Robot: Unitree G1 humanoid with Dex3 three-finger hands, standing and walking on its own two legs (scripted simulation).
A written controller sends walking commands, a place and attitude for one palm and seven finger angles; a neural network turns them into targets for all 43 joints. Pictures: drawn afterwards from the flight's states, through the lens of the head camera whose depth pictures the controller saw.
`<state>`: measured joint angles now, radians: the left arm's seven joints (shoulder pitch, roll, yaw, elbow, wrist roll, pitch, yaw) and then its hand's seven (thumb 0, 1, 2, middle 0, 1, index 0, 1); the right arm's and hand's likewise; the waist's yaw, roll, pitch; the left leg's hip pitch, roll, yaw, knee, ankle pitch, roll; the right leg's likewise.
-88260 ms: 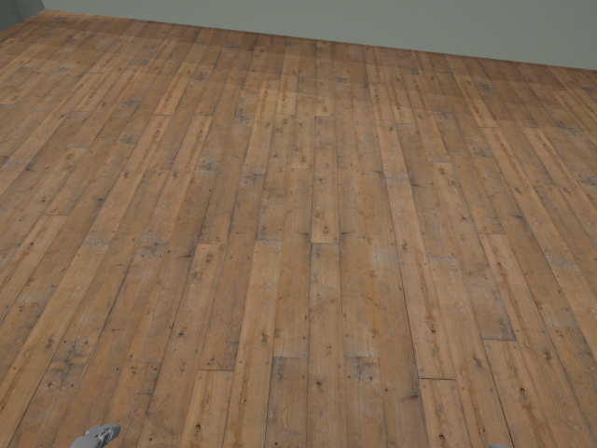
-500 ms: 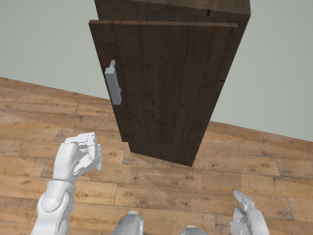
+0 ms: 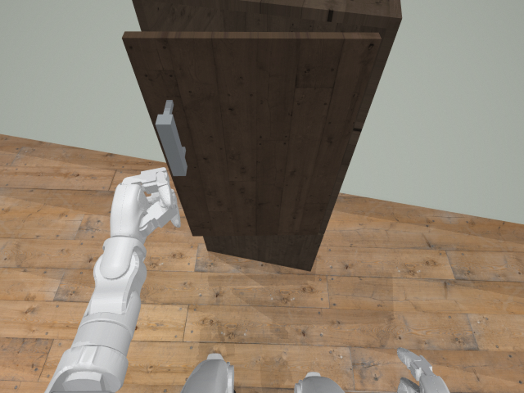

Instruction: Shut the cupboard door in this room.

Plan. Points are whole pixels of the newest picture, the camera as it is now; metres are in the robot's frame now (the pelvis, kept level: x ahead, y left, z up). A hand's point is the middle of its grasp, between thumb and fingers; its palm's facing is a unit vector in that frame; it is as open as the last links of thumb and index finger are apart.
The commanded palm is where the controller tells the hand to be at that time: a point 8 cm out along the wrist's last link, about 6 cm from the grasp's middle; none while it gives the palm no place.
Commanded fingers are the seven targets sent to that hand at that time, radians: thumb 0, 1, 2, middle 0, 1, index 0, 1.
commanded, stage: bring the fist close to the handle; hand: left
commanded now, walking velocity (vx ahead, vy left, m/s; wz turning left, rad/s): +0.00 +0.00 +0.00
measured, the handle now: (174, 139) +0.52 +0.17 +0.06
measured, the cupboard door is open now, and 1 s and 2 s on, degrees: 13 11 0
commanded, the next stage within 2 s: push the door shut along its arc in 0.60 s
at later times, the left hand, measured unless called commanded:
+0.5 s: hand (184, 184) +0.42 +0.14 +0.06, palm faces +0.05 -1.00 -0.01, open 3.1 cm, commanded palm +0.40 +0.19 +0.06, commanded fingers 0.00 0.90 0.90 -1.30 -1.50 -1.30 -1.50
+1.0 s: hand (188, 167) +0.46 +0.14 +0.06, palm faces -0.03 -1.00 -0.03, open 3.1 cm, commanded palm +0.44 +0.18 +0.06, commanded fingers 0.00 0.90 0.90 -1.30 -1.50 -1.30 -1.50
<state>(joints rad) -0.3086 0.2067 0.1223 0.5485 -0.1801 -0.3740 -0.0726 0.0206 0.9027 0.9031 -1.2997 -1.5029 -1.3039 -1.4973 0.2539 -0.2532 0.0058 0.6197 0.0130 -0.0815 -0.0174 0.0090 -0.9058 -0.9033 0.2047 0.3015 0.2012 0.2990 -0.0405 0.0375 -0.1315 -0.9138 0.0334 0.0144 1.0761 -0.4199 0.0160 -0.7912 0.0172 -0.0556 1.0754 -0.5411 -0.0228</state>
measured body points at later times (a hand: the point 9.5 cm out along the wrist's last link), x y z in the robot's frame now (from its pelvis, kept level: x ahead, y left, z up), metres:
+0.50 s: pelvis +0.00 +0.00 +0.00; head +0.07 +0.00 +0.45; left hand +0.41 +0.19 +0.06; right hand +0.05 -0.26 -0.12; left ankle +0.06 +0.11 -0.66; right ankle -0.01 -0.11 -0.66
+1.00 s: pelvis +0.00 +0.00 -0.01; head +0.09 +0.01 +0.43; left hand +0.45 +0.19 +0.06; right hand +0.06 -0.26 -0.13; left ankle +0.06 +0.11 -0.66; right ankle -0.01 -0.11 -0.66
